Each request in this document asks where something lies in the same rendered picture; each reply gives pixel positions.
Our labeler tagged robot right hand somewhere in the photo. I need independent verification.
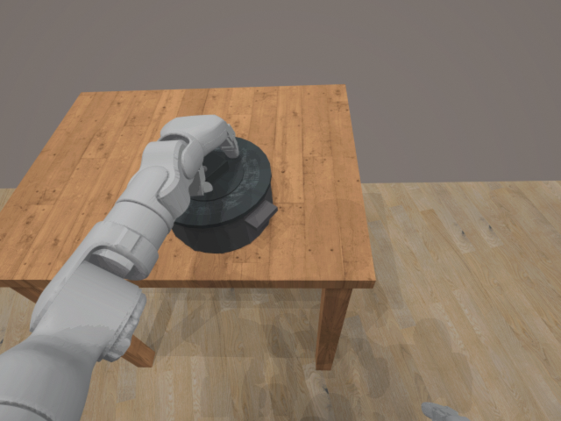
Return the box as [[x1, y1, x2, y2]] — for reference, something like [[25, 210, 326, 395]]
[[422, 402, 470, 421]]

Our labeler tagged knob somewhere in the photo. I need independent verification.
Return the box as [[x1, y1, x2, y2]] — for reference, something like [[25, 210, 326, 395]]
[[202, 152, 229, 184]]

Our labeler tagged lid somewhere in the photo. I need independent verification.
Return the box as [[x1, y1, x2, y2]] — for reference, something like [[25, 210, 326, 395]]
[[174, 137, 272, 229]]

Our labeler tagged robot left upper arm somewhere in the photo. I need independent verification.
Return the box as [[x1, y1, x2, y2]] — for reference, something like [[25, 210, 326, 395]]
[[0, 261, 146, 421]]

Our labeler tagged pot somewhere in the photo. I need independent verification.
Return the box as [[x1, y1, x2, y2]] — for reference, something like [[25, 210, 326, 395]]
[[172, 183, 278, 253]]

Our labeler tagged table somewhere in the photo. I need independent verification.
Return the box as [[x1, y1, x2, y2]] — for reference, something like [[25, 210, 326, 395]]
[[0, 84, 376, 370]]

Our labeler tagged robot left hand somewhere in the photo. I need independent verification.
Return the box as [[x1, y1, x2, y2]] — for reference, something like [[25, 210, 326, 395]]
[[160, 115, 238, 196]]

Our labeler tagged left robot forearm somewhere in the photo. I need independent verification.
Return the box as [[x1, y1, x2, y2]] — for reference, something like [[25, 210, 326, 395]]
[[30, 131, 203, 332]]

